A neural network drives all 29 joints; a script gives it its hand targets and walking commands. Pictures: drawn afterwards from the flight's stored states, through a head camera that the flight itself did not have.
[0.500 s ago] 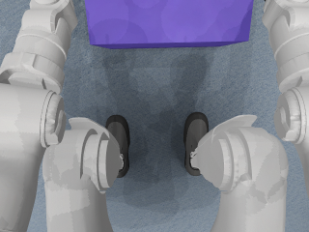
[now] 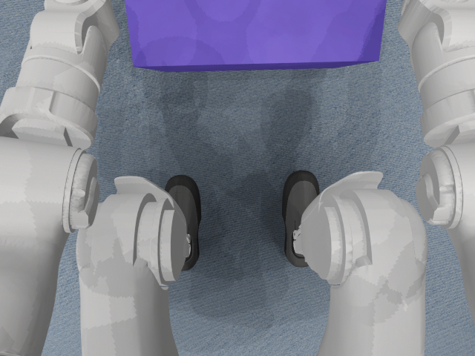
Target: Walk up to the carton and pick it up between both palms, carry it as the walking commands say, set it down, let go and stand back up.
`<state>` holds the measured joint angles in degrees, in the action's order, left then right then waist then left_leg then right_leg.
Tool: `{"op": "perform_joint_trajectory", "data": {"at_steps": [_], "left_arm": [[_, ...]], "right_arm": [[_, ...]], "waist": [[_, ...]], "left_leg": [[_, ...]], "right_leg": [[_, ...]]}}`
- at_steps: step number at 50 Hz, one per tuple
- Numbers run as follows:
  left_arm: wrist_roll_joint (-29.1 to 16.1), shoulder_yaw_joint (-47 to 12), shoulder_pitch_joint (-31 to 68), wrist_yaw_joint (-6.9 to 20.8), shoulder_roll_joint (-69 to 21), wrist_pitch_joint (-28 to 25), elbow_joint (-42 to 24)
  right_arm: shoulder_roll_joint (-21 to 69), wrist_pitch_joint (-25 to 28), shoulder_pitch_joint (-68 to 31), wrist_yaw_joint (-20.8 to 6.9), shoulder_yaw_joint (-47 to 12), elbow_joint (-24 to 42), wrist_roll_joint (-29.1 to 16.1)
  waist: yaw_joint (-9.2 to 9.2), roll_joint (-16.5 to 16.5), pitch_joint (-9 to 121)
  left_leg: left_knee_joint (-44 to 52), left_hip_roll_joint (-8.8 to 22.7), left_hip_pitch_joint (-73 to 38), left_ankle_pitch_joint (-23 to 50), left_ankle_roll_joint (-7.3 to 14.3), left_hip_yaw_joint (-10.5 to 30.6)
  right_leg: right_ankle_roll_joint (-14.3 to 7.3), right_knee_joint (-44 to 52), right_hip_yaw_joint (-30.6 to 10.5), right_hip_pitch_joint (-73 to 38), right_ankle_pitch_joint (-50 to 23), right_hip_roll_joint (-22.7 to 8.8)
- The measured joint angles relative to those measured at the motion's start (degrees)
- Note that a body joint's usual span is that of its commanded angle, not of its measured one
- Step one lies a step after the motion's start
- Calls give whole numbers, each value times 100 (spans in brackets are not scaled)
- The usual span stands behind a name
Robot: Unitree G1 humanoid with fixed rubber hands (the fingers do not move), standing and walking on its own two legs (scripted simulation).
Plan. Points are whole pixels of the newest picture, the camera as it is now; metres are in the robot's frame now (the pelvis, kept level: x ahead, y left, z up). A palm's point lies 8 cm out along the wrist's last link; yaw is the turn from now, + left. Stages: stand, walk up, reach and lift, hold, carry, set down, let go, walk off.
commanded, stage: reach and lift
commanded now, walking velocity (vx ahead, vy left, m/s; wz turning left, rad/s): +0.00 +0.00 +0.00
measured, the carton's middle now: out of the picture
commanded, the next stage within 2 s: none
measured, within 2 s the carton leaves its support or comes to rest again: neither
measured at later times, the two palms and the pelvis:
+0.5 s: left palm out of the picture +0.56 +0.16 -0.11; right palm out of the picture +0.55 -0.21 -0.12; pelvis -0.01 +0.00 +0.03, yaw +0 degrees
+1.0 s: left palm out of the picture +0.55 +0.16 -0.04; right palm out of the picture +0.53 -0.21 -0.05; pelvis -0.02 +0.00 +0.07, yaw +0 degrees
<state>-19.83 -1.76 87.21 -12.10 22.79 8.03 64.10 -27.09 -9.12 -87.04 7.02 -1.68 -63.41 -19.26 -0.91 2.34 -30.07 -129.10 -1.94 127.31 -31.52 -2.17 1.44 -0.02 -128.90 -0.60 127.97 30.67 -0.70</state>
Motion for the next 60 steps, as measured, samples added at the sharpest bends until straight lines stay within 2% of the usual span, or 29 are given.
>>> {"op": "perform_joint_trajectory", "data": {"at_steps": [5,8,12,16,20,26,37,44,49,55,60], "left_arm": [[105,109,170,-45,52,187,-38],[355,374,298,3,-13,200,80],[523,599,284,-121,-95,320,-42],[673,722,251,-123,-138,490,-197],[708,846,120,-140,-165,581,-481],[921,1074,-19,-235,-336,685,-809],[1184,1253,-343,-252,-447,1057,-1572],[1450,1529,-354,-158,-559,1216,-1705],[1593,1733,-408,-63,-604,1293,-1776],[1607,1710,-609,-89,-666,1407,-2133],[1738,1800,-641,-44,-706,1583,-2245]], "right_arm": [[44,-108,-119,-1,143,20,129],[29,-186,-180,-46,232,56,303],[32,-327,-259,-165,419,89,510],[62,-478,-215,-198,597,222,723],[140,-667,-43,86,582,678,755],[296,-749,24,494,810,892,889],[395,-1011,237,439,1055,1417,1095],[492,-1119,344,393,1262,1585,1269],[609,-1212,375,372,1386,1673,1461],[632,-1365,542,378,1421,2018,1426],[676,-1498,550,370,1491,2057,1443]], "waist": [[-37,-44,3],[-20,7,11],[-19,34,14],[9,38,12],[14,28,1],[36,-22,6],[57,-70,-1],[86,-53,8],[39,-41,14],[39,-45,4],[66,-113,6]], "left_leg": [[124,16,-142,62,16,-47],[189,17,-220,88,28,-47],[302,12,-326,114,33,-75],[411,15,-403,120,17,-75],[500,-2,-485,112,-8,-54],[608,-31,-612,107,-55,-41],[928,-79,-949,145,-114,-10],[1201,-87,-1249,183,-123,9],[1357,-128,-1431,222,-125,8],[1521,-152,-1620,272,-148,54],[1703,-149,-1801,329,-169,81]], "right_leg": [[55,117,-71,-105,-96,84],[87,198,-82,-188,-133,119],[113,297,-126,-275,-164,157],[113,400,-139,-330,-187,198],[114,488,-139,-401,-191,231],[110,577,-154,-507,-191,269],[105,874,-174,-827,-228,327],[115,1152,-190,-1122,-279,377],[132,1291,-219,-1308,-298,386],[138,1474,-209,-1506,-358,422],[134,1664,-213,-1670,-444,475]]}}
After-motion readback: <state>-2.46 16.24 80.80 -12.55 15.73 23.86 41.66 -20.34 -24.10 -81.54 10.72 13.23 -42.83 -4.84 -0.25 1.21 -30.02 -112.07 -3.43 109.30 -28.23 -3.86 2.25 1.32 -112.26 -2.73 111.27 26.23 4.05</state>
